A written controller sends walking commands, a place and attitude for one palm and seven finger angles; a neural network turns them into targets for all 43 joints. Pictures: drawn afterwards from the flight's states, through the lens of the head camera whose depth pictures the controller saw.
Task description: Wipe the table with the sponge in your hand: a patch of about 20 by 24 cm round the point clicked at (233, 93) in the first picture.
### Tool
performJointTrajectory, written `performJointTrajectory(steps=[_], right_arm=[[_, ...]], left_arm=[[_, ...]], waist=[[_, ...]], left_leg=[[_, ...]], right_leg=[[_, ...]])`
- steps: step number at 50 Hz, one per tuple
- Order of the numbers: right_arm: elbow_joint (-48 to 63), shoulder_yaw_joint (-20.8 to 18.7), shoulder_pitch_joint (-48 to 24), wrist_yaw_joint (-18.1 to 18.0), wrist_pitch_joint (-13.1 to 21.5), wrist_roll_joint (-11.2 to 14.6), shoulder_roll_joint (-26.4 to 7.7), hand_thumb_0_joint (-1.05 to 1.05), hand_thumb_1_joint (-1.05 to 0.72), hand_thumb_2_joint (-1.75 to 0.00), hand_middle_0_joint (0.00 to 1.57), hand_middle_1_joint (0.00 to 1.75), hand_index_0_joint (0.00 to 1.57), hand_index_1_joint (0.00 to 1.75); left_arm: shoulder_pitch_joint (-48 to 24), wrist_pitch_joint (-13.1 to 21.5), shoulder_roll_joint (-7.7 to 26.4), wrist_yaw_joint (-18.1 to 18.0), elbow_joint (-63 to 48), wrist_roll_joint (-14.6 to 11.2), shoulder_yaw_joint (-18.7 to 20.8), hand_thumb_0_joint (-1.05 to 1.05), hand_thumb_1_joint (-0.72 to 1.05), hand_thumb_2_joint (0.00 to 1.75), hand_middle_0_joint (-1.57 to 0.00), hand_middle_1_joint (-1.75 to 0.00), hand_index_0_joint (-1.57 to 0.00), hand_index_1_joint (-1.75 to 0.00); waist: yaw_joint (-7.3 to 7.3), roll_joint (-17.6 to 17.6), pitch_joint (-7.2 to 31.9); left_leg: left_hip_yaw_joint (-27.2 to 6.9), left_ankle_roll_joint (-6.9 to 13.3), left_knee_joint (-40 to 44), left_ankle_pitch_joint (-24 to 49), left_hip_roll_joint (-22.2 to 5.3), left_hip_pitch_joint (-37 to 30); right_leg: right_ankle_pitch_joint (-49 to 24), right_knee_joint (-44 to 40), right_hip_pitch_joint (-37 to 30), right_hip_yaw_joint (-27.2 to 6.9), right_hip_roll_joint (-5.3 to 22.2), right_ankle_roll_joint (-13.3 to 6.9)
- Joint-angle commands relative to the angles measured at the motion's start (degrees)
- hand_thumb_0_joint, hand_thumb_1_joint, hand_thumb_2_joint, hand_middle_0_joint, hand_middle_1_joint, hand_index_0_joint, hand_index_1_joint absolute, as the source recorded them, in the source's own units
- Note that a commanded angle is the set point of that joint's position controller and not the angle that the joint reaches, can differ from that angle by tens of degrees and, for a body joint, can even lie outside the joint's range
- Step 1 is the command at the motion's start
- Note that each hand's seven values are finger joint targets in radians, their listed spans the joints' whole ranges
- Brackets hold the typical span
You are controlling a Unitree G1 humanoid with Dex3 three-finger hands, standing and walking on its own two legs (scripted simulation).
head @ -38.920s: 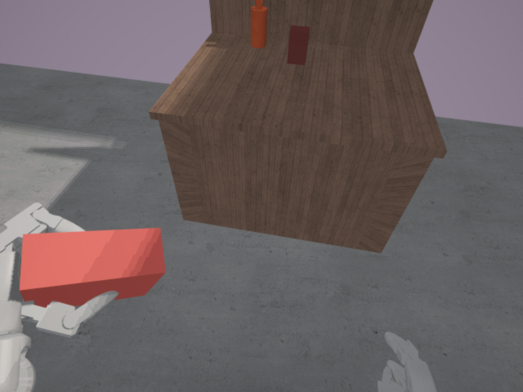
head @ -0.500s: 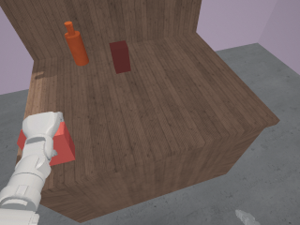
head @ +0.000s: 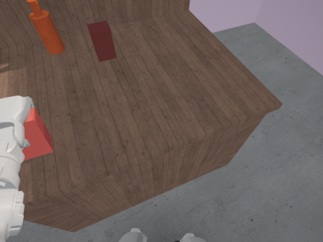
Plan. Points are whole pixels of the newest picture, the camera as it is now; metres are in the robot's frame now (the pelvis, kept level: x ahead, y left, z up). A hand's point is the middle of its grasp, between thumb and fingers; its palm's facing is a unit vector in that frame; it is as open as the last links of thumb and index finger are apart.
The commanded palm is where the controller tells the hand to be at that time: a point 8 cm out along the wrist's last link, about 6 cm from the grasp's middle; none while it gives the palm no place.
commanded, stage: wipe forward along the first lane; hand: left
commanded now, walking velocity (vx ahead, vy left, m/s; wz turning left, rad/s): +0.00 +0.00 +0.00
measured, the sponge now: (24, 142) +0.37 +0.39 -0.01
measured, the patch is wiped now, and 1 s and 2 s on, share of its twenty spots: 0.35 0.35 0.40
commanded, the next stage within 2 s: slide across to the middle lane in 0.74 s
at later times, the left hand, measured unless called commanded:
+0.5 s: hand (15, 109) +0.44 +0.41 +0.04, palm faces -0.17 +0.05 -0.98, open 9.7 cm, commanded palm +0.45 +0.38 +0.06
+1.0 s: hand (17, 99) +0.48 +0.42 +0.04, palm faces -0.21 +0.08 -0.97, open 9.7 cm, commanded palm +0.49 +0.37 +0.07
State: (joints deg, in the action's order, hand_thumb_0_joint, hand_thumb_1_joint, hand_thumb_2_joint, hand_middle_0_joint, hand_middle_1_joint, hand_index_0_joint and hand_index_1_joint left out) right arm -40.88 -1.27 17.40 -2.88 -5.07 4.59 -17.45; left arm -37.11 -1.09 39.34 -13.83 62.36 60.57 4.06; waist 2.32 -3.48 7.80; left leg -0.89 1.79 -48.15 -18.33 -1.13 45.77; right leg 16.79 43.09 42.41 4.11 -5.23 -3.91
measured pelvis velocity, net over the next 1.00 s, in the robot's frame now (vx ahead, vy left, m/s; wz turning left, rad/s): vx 0.03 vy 0.04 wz -0.01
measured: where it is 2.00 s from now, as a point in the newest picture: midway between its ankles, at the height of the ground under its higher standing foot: outside the picture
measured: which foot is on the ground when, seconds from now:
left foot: down 0.00-1.00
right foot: down 0.00-1.00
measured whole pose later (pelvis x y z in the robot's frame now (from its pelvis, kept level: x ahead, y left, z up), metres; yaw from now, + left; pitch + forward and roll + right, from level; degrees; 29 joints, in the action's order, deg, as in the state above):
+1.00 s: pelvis +0.03 +0.04 -0.01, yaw -1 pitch +22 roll -5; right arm -39.8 -0.4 20.8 -1.6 -7.2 2.7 -15.9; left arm -52.0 -2.3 45.3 -8.8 68.1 64.2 0.3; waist 5.1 -2.5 8.5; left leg -0.4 4.4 -51.3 -21.3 0.2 52.6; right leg 18.8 43.9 47.9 3.5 -4.0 -0.9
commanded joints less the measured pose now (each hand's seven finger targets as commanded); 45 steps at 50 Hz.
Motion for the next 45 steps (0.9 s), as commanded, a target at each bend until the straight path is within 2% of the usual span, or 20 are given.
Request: performJointTrajectory(steps=[1, 3, 4, 7, 9, 10, 13, 15, 18, 21, 24, 28, 29, 30, 31, 33, 35, 38, 40, 45], right_arm=[[5.09, -2.45, 2.78, -0.65, 2.01, -0.15, -9.2, 0.0, -0.9, -0.9, 0.2, 0.3, 0.2, 0.3], [4.79, -2.33, 3.09, -0.64, 2.25, -0.04, -9.49, 0.0, -0.9, -0.9, 0.2, 0.3, 0.2, 0.3], [4.55, -2.4, 3.54, -0.53, 2.17, -0.32, -9.74, 0.0, -0.9, -0.9, 0.2, 0.3, 0.2, 0.3], [5.01, -2.24, 4.3, -0.39, 2.14, -0.32, -9.22, 0.0, -0.9, -0.9, 0.2, 0.3, 0.2, 0.3], [4.66, -2.17, 4.99, -0.37, 1.95, -0.52, -9.58, 0.0, -0.9, -0.9, 0.2, 0.3, 0.2, 0.3], [4.72, -2.15, 5.59, -0.41, 1.73, -0.49, -9.56, 0.0, -0.9, -0.9, 0.2, 0.3, 0.2, 0.3], [5.09, -2.05, 6.04, -0.37, 1.74, -0.55, -9.32, 0.0, -0.9, -0.9, 0.2, 0.3, 0.2, 0.3], [4.94, -2.18, 6.61, -0.24, 1.46, -0.7, -9.39, 0.0, -0.9, -0.9, 0.2, 0.3, 0.2, 0.3], [5.03, -2.07, 6.94, -0.29, 1.06, -0.81, -9.61, 0.0, -0.9, -0.9, 0.2, 0.3, 0.2, 0.3], [5.01, -2.08, 7.52, -0.13, 0.57, -0.92, -9.76, 0.0, -0.9, -0.9, 0.2, 0.3, 0.2, 0.3], [4.72, -2.33, 7.62, 0.04, 0.32, -1.25, -9.68, 0.0, -0.9, -0.9, 0.2, 0.3, 0.2, 0.3], [4.44, -2.32, 8.24, -0.03, 0.05, -1.32, -9.77, 0.0, -0.9, -0.9, 0.2, 0.3, 0.2, 0.3], [4.35, -2.37, 8.34, -0.03, -0.01, -1.57, -9.91, 0.0, -0.9, -0.9, 0.2, 0.3, 0.2, 0.3], [4.11, -2.38, 8.99, -0.01, -0.14, -1.58, -9.94, 0.0, -0.9, -0.9, 0.2, 0.3, 0.2, 0.3], [4.37, -2.31, 8.87, 0.02, -0.27, -1.59, -9.96, 0.0, -0.9, -0.9, 0.2, 0.3, 0.2, 0.3], [4.22, -2.35, 9.16, 0.11, -0.25, -1.72, -9.84, 0.0, -0.9, -0.9, 0.2, 0.3, 0.2, 0.3], [3.92, -2.31, 9.66, 0.05, -0.59, -1.75, -10.29, 0.0, -0.9, -0.9, 0.2, 0.3, 0.2, 0.3], [3.95, -2.12, 10.12, 0.06, -0.8, -1.84, -10.24, 0.0, -0.9, -0.9, 0.2, 0.3, 0.2, 0.3], [3.83, -2.36, 10.71, 0.18, -1.05, -2.13, -10.28, 0.0, -0.9, -0.9, 0.2, 0.3, 0.2, 0.3], [4.0, -2.6, 11.26, 0.19, -1.29, -2.17, -9.97, 0.0, -0.9, -0.9, 0.2, 0.3, 0.2, 0.3]], left_arm=[[-16.67, -1.21, 16.14, -1.61, -2.27, 0.89, 1.81, 0.0, 0.1, 1.3, -1.2, -1.6, -1.2, -1.6], [-18.18, -1.47, 17.1, -1.36, -0.77, 1.36, 1.7, 0.0, 0.1, 1.3, -1.2, -1.6, -1.2, -1.6], [-18.91, -1.27, 18.46, -1.19, -1.06, 1.6, 2.93, 0.0, 0.1, 1.3, -1.2, -1.6, -1.2, -1.6], [-19.43, -1.26, 15.94, -0.53, -0.51, 2.16, 0.15, 0.0, 0.1, 1.3, -1.2, -1.6, -1.2, -1.6], [-21.14, -1.34, 17.81, 0.1, -0.25, 2.38, 1.31, 0.0, 0.1, 1.3, -1.2, -1.6, -1.2, -1.6], [-20.7, -1.34, 18.49, 0.32, 0.4, 2.45, 1.63, 0.0, 0.1, 1.3, -1.2, -1.6, -1.2, -1.6], [-21.67, -1.06, 15.91, 0.86, 0.45, 2.39, -0.43, 0.0, 0.1, 1.3, -1.2, -1.6, -1.2, -1.6], [-22.36, -0.54, 16.66, 1.05, -0.11, 2.51, 0.26, 0.0, 0.1, 1.3, -1.2, -1.6, -1.2, -1.6], [-21.67, -0.54, 17.9, 1.08, 0.99, 2.22, 1.44, 0.0, 0.1, 1.3, -1.2, -1.6, -1.2, -1.6], [-22.21, -0.26, 18.16, 1.3, 1.1, 2.47, 1.44, 0.0, 0.1, 1.3, -1.2, -1.6, -1.2, -1.6], [-24.92, -0.46, 15.34, 1.31, 0.22, 3.22, -0.64, 0.0, 0.1, 1.3, -1.2, -1.6, -1.2, -1.6], [-26.27, -1.34, 14.96, 1.05, 1.85, 3.46, -1.43, 0.0, 0.1, 1.3, -1.2, -1.6, -1.2, -1.6], [-27.5, -1.22, 15.45, 1.15, 1.2, 3.2, -0.71, 0.0, 0.1, 1.3, -1.2, -1.6, -1.2, -1.6], [-27.79, -1.16, 16.13, 1.12, 1.63, 3.37, -0.4, 0.0, 0.1, 1.3, -1.2, -1.6, -1.2, -1.6], [-26.51, -1.28, 15.98, 1.26, 2.64, 3.23, -0.44, 0.0, 0.1, 1.3, -1.2, -1.6, -1.2, -1.6], [-28.15, -1.25, 14.29, 1.54, 1.94, 3.15, -2.02, 0.0, 0.1, 1.3, -1.2, -1.6, -1.2, -1.6], [-29.33, -1.22, 17.64, 1.91, 2.78, 3.61, -0.1, 0.0, 0.1, 1.3, -1.2, -1.6, -1.2, -1.6], [-30.22, -1.36, 17.01, 2.31, 3.62, 4.07, -1.09, 0.0, 0.1, 1.3, -1.2, -1.6, -1.2, -1.6], [-30.41, -0.96, 17.19, 2.6, 3.1, 4.47, -0.83, 0.0, 0.1, 1.3, -1.2, -1.6, -1.2, -1.6], [-31.7, -0.55, 16.06, 3.41, 0.41, 3.75, -1.52, 0.0, 0.1, 1.3, -1.2, -1.6, -1.2, -1.6]], waist=[[2.81, 5.44, 11.13], [3.26, 5.4, 10.43], [2.7, 3.74, 11.94], [3.27, 1.55, 12.72], [3.24, 1.16, 14.29], [3.23, 2.41, 14.85], [3.89, 2.64, 14.28], [3.55, 0.78, 15.29], [3.55, 3.34, 15.13], [3.48, 2.27, 15.47], [4.27, -0.57, 15.22], [5.2, 1.13, 14.32], [4.97, -0.66, 15.16], [5.14, 0.72, 15.85], [4.74, 0.86, 15.65], [5.45, 0.08, 15.86], [5.32, -0.17, 16.63], [5.96, 0.6, 15.86], [5.53, -2.08, 17.57], [5.64, -2.4, 19.96]], left_leg=[[-0.47, 2.39, 4.07, -4.67, 1.88, -0.83], [-0.62, 2.39, 3.93, -5.95, 1.69, -0.38], [-0.81, 2.42, 3.87, -4.33, 1.62, -1.38], [-0.9, 2.41, 3.63, -4.15, 1.69, -2.82], [-1.26, 2.37, 3.5, -2.4, 1.41, -3.98], [-1.26, 2.48, 3.12, -1.81, 1.46, -3.58], [-1.57, 2.37, 3.2, -1.7, 1.37, -4.07], [-1.99, 2.31, 3.09, 0.17, 1.21, -5.83], [-1.91, 2.4, 2.84, 0.77, 1.13, -5.13], [-2.4, 2.18, 2.82, 2.56, 1.11, -6.42], [-3.65, 1.66, 3.59, 4.61, 0.51, -10.31], [-4.36, 1.51, 3.98, 2.73, 0.27, -10.77], [-4.62, 1.27, 4.09, 4.43, 0.14, -11.98], [-4.86, 1.26, 3.69, 5.19, 0.05, -12.19], [-4.77, 1.17, 3.7, 5.12, 0.2, -11.7], [-4.73, 1.11, 3.65, 5.35, 0.1, -12.52], [-5.17, 0.84, 3.52, 6.59, 0.0, -13.11], [-5.24, 0.91, 3.25, 6.61, -0.02, -12.44], [-5.67, 0.23, 2.85, 9.55, -0.2, -14.93], [-5.92, -0.09, 3.0, 11.44, -0.43, -17.03]], right_leg=[[3.19, -9.98, -9.73, -8.53, 2.92, 1.29], [5.28, -10.01, -8.15, -8.54, 2.93, 1.29], [3.33, -9.04, -7.99, -7.69, 2.44, 1.02], [3.17, -8.39, -5.8, -6.87, 2.18, 1.08], [1.24, -7.74, -5.67, -6.35, 1.85, 0.88], [0.72, -7.16, -5.69, -5.96, 1.59, 1.06], [0.68, -6.99, -3.85, -5.28, 1.42, 1.11], [-0.33, -6.23, -2.59, -4.61, 1.11, 0.9], [-1.25, -6.26, -3.17, -4.61, 1.0, 0.98], [-1.93, -5.59, -1.85, -3.89, 0.77, 0.84], [-1.89, -5.24, 1.7, -2.97, 0.72, 0.52], [-0.14, -5.32, 3.98, -2.56, 0.58, 0.74], [-1.07, -5.05, 4.23, -2.48, 0.67, 0.49], [-1.49, -4.65, 4.3, -2.24, 0.5, 0.56], [-1.27, -4.67, 4.02, -2.23, 0.47, 0.54], [-1.47, -4.96, 4.67, -2.25, 0.44, 0.59], [-1.85, -4.53, 4.78, -2.21, 0.41, 0.46], [-1.81, -4.39, 5.49, -2.02, 0.23, 0.44], [-2.66, -3.68, 6.58, -1.77, 0.18, 0.18], [-3.68, -4.1, 5.42, -1.8, -0.03, 0.26]])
